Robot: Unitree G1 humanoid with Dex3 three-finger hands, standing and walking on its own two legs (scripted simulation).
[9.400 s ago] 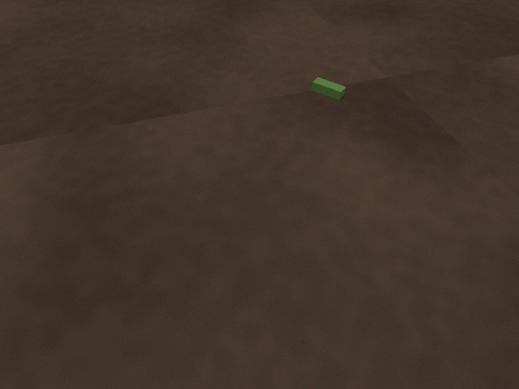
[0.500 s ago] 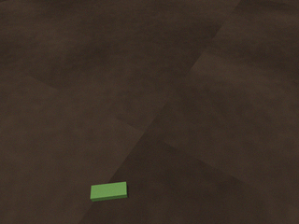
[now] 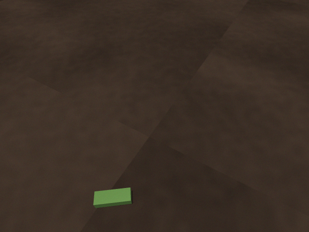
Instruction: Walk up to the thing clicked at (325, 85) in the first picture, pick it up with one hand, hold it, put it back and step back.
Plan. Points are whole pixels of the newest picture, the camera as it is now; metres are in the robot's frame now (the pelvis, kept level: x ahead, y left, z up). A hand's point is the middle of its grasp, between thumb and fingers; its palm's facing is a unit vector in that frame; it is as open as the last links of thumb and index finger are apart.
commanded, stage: rise first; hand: left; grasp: from above
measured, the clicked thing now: (113, 197) +0.43 +0.26 -0.75
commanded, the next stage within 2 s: none
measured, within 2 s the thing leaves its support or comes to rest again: neither
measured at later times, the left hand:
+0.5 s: hand out of the picture +0.14 +0.26 -0.19, palm faces -0.07 -0.92 -0.40, open 12.1 cm
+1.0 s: hand out of the picture +0.11 +0.28 -0.26, palm faces -0.22 -0.83 -0.51, open 14.0 cm
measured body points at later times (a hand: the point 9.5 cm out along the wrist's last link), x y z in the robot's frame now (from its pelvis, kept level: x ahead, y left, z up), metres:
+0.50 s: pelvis -0.01 +0.01 -0.04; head +0.05 +0.02 +0.41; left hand +0.14 +0.31 -0.16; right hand +0.10 -0.25 -0.15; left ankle -0.01 +0.13 -0.75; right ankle -0.01 -0.13 -0.75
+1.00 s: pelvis -0.03 +0.01 -0.12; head +0.08 +0.03 +0.32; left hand +0.12 +0.32 -0.22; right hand +0.16 -0.23 -0.20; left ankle -0.01 +0.13 -0.75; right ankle -0.01 -0.13 -0.75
